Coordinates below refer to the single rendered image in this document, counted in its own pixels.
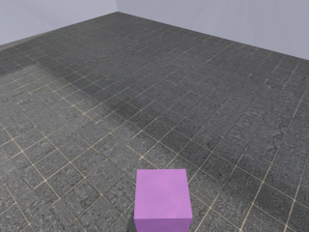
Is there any carton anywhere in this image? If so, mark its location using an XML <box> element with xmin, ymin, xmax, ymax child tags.
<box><xmin>133</xmin><ymin>169</ymin><xmax>193</xmax><ymax>232</ymax></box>

